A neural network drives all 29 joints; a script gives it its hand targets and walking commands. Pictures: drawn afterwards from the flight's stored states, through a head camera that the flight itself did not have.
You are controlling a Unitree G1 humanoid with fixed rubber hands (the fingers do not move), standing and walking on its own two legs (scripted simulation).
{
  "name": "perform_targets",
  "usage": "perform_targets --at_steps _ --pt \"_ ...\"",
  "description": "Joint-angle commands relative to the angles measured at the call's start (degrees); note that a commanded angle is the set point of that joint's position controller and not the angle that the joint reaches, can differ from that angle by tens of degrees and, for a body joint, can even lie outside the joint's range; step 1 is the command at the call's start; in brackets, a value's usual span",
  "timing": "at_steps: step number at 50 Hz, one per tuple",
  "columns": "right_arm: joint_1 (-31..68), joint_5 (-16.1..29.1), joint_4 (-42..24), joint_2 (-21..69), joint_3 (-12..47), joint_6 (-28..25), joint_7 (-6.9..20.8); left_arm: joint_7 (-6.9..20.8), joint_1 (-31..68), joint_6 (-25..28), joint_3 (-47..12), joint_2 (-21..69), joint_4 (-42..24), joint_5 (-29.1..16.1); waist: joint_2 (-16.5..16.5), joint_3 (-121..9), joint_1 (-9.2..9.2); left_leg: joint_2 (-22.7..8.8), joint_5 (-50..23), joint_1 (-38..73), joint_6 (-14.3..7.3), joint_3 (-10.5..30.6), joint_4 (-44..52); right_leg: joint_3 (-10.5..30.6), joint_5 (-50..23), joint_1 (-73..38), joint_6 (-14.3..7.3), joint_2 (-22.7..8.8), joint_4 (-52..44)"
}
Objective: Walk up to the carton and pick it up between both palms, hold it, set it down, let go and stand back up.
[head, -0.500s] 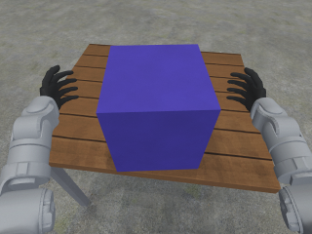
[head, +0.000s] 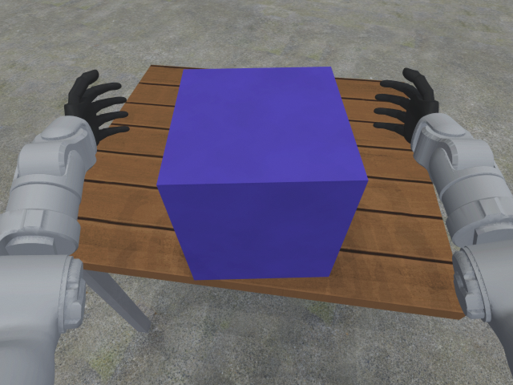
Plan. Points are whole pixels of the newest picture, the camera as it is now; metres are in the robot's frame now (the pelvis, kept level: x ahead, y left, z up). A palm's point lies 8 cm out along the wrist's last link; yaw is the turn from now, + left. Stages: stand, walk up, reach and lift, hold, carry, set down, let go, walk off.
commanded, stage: reach and lift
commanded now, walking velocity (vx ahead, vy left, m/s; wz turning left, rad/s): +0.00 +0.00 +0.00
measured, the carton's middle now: (259, 178) +0.48 +0.02 +0.03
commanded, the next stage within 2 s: none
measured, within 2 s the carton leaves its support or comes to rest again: neither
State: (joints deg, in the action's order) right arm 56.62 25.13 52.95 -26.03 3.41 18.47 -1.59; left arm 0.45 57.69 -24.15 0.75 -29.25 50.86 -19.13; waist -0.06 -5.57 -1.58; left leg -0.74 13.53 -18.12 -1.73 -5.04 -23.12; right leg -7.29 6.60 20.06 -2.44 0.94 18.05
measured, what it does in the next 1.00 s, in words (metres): stands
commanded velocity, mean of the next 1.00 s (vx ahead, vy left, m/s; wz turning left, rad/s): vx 0.00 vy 0.00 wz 0.00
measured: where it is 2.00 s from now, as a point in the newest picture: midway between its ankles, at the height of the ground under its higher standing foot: outside the picture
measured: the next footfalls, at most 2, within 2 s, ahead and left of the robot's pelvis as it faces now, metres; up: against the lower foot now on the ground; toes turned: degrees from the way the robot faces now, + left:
none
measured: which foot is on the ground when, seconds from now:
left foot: down 0.00-1.00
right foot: down 0.00-1.00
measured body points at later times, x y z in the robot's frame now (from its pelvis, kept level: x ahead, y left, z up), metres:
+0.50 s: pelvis +0.00 +0.00 -0.01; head +0.05 +0.00 +0.44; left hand +0.43 +0.27 +0.10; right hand +0.45 -0.20 +0.09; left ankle -0.03 +0.09 -0.74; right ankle +0.02 -0.09 -0.74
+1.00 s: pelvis -0.04 -0.01 -0.04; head +0.06 +0.00 +0.40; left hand +0.44 +0.24 +0.06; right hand +0.45 -0.20 +0.06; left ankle -0.03 +0.09 -0.74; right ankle +0.02 -0.09 -0.74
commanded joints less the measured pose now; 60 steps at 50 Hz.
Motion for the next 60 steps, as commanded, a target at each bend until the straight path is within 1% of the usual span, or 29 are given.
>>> perform_targets --at_steps 1,2,4,7,9,11,12,13,14,16,18,19,20,21,24,29,31,33,38,41,43,44,46,47,48,51,53,57,60 --pt "22.7 -1.1 -4.1 -7.2 -1.2 -3.9 -0.2 1.0 21.5 5.7 2.8 -8.7 -2.2 1.8 0.9 -27.7 -0.20 0.4 -25.9 2.0 2.2 4.3 0.8 6.7 -19.9 -22.1 1.5 0.0 3.6" --pt "22.0 -1.0 -6.3 -6.8 -1.7 -5.0 -0.5 1.2 21.4 7.0 3.2 -8.7 -4.8 2.4 0.1 -30.3 -0.40 0.8 -25.3 2.3 2.2 3.7 1.0 6.9 -21.0 -24.7 1.6 -0.2 3.6" --pt "21.7 -2.0 -5.9 -6.1 -3.3 -6.6 -1.2 1.5 22.0 9.4 3.7 -9.3 -4.0 3.3 -2.1 -30.2 -0.49 0.7 -25.0 0.2 2.7 3.6 1.2 7.0 -20.1 -25.1 1.5 -0.3 3.9" --pt "21.2 -2.9 -11.7 -5.0 -3.7 -9.6 -2.2 1.4 21.0 12.9 4.8 -9.1 -7.4 3.3 -0.4 -35.8 -0.26 0.9 -30.7 1.7 2.9 3.4 0.0 6.9 -26.7 -27.9 1.7 -0.1 4.7" --pt "19.3 -4.2 -11.6 -4.5 -5.4 -11.8 -2.6 1.1 20.4 15.1 4.5 -7.8 -8.8 3.5 -3.0 -38.8 0.35 0.9 -33.1 2.4 3.9 3.6 -1.1 6.4 -27.3 -26.5 1.7 0.1 5.5" --pt "20.2 -5.5 -8.2 -3.3 -5.5 -13.1 -2.7 1.3 22.1 17.2 3.8 -8.0 -4.5 3.4 -2.7 -35.2 0.75 1.2 -28.7 1.2 4.2 3.2 -1.1 6.0 -23.5 -23.4 1.9 -0.1 5.2" --pt "21.1 -5.5 -9.4 -4.0 -5.6 -14.0 -2.6 0.9 23.2 18.6 3.9 -8.8 -6.1 3.4 -3.3 -37.7 0.26 1.2 -28.1 1.0 4.1 2.8 -1.4 5.6 -23.0 -23.6 2.0 0.0 5.8" --pt "20.1 -5.7 -8.4 -3.8 -5.3 -14.7 -2.7 0.5 22.4 19.9 3.2 -8.1 -5.1 3.2 -4.2 -37.0 0.73 0.9 -29.1 1.5 4.1 3.2 -1.7 5.8 -23.3 -22.2 1.6 0.0 6.0" --pt "21.2 -5.2 -10.9 -4.1 -5.0 -15.8 -2.9 0.3 22.8 21.1 3.3 -8.2 -5.8 2.5 -3.5 -40.6 0.56 0.9 -31.3 2.9 3.9 3.5 -2.8 5.7 -25.5 -21.9 1.8 -0.1 6.4" --pt "20.2 -5.1 -15.0 -3.8 -5.4 -18.5 -3.2 -0.4 22.4 23.8 3.2 -8.1 -9.5 2.0 -5.3 -48.9 0.38 1.0 -37.3 4.3 4.9 3.4 -5.5 5.6 -30.6 -21.6 2.1 0.4 8.5" --pt "18.0 -6.0 -8.6 -3.0 -5.6 -19.9 -3.1 -0.2 20.4 25.5 3.6 -6.6 -3.7 3.4 -5.7 -46.7 0.68 0.5 -38.9 2.1 5.6 3.6 -6.9 5.6 -29.6 -20.1 1.3 0.4 8.6" --pt "17.6 -6.5 -4.2 -2.6 -5.1 -20.1 -2.8 0.4 19.5 25.9 2.9 -5.7 1.9 3.4 -4.0 -42.9 1.00 0.4 -36.1 0.8 5.5 3.8 -6.6 5.4 -27.1 -19.2 1.3 0.4 8.7" --pt "18.0 -6.0 -2.3 -3.4 -4.0 -20.7 -2.6 0.9 19.1 26.6 2.7 -5.8 4.1 3.3 -2.7 -40.4 0.17 0.8 -32.9 -1.5 5.1 3.2 -5.8 5.4 -26.6 -20.7 1.5 0.3 8.5" --pt "19.4 -5.2 -0.7 -3.6 -2.7 -21.2 -2.5 1.3 19.5 27.4 1.6 -5.6 7.1 2.4 -1.5 -37.0 0.49 0.4 -29.9 -3.3 4.6 3.4 -4.8 5.5 -24.2 -20.2 1.8 0.2 8.4" --pt "19.0 -4.0 4.8 -2.6 0.3 -23.4 -2.0 1.6 19.3 30.9 -0.9 -4.5 13.0 1.1 1.0 -34.6 0.55 0.2 -28.7 -4.8 4.5 3.7 -5.2 5.0 -22.2 -17.6 2.8 0.4 9.5" --pt "22.4 -2.1 5.0 -2.7 1.9 -26.9 -1.1 1.5 24.1 36.8 -3.2 -5.5 16.9 -0.7 -0.8 -40.1 -0.22 0.3 -25.4 -7.3 4.4 3.7 -6.7 4.8 -18.4 -11.0 2.7 -0.3 10.9" --pt "22.7 -1.5 6.5 -3.0 1.8 -27.9 -0.8 1.1 25.8 37.9 -6.0 -4.3 17.2 -2.3 -2.7 -42.4 0.97 0.0 -26.4 -6.3 4.9 4.0 -8.2 4.6 -17.8 -7.5 2.0 -0.3 12.3" --pt "24.5 -1.4 7.9 -3.5 1.2 -28.7 -0.5 0.7 28.0 39.0 -6.8 -5.1 18.8 -2.9 -4.3 -43.7 0.50 0.3 -23.8 -8.0 5.0 4.1 -9.4 4.3 -15.1 -3.3 1.9 -0.4 13.4" --pt "28.2 -0.1 16.3 -3.6 2.4 -28.6 1.0 0.2 30.9 39.7 -11.8 -2.9 26.0 -6.3 -3.2 -42.1 1.24 -0.7 -18.4 -11.3 4.4 4.5 -10.9 3.6 -8.7 2.5 1.5 -0.4 15.3" --pt "31.2 -0.5 14.8 -4.1 1.1 -29.9 1.4 0.1 34.4 40.7 -13.5 -2.9 25.4 -8.1 -3.5 -47.1 1.44 -0.3 -17.9 -12.1 4.3 4.7 -12.5 3.0 -8.3 5.3 1.7 -0.4 16.9" --pt "30.1 -1.1 13.6 -3.9 0.9 -30.5 1.4 -0.2 34.3 41.3 -11.9 -3.4 23.6 -6.7 -3.7 -51.9 1.00 0.1 -22.0 -12.3 4.2 4.1 -13.9 3.5 -12.2 3.6 1.9 -0.5 18.4" --pt "31.1 -1.6 12.1 -3.8 1.0 -30.8 1.1 -0.2 33.7 41.4 -10.5 -4.4 22.9 -5.6 -1.1 -54.1 -0.02 0.6 -21.7 -13.7 3.8 3.3 -14.2 4.1 -14.0 1.3 2.5 -0.4 18.7" --pt "29.2 -1.5 12.3 -2.2 1.3 -30.4 0.7 0.1 32.4 41.3 -9.7 -4.2 23.7 -4.2 -1.6 -53.4 -0.63 0.7 -20.1 -17.1 3.3 3.4 -13.0 4.4 -15.2 -2.3 2.6 -0.7 18.9" --pt "29.8 -1.2 12.7 -1.8 0.8 -29.9 0.3 0.2 33.0 41.0 -9.2 -3.6 23.7 -4.0 -1.8 -53.6 0.02 0.8 -18.5 -18.9 3.3 3.1 -12.5 4.9 -14.7 -3.9 2.7 -0.8 19.0" --pt "30.2 -1.2 12.2 -1.9 0.9 -29.8 0.1 0.1 33.0 41.0 -8.7 -4.0 23.7 -3.5 -0.9 -54.4 -0.82 1.0 -16.5 -20.0 2.8 3.0 -11.9 4.8 -13.5 -4.8 2.8 -0.9 19.1" --pt "29.3 -2.0 9.7 0.1 1.9 -29.6 -0.6 0.2 31.7 41.4 -7.6 -4.1 23.6 -3.5 1.5 -53.4 -0.93 1.3 -15.5 -24.6 2.0 2.8 -11.3 5.4 -14.4 -7.9 2.9 -1.3 19.5" --pt "30.1 -3.7 8.5 0.2 -0.2 -29.9 -1.1 0.2 33.0 41.7 -8.0 -3.1 22.6 -3.6 -0.6 -54.1 -0.05 1.3 -15.0 -24.4 2.1 2.8 -11.1 5.5 -12.9 -6.6 2.8 -1.3 19.3" --pt "32.7 -6.6 8.2 0.2 -2.9 -29.8 -2.1 0.1 35.5 41.5 -8.4 -1.0 24.5 -4.3 1.3 -52.9 1.68 1.0 -11.2 -22.4 3.0 3.3 -11.1 5.1 -10.1 -3.5 2.4 -1.2 18.8" --pt "32.0 -8.1 9.3 3.2 -4.3 -29.7 -2.7 -0.1 36.5 42.3 -8.4 0.1 24.8 -2.8 -1.4 -52.9 1.79 1.2 -12.3 -23.1 2.9 3.2 -11.1 5.3 -11.3 -4.5 2.1 -1.7 19.1"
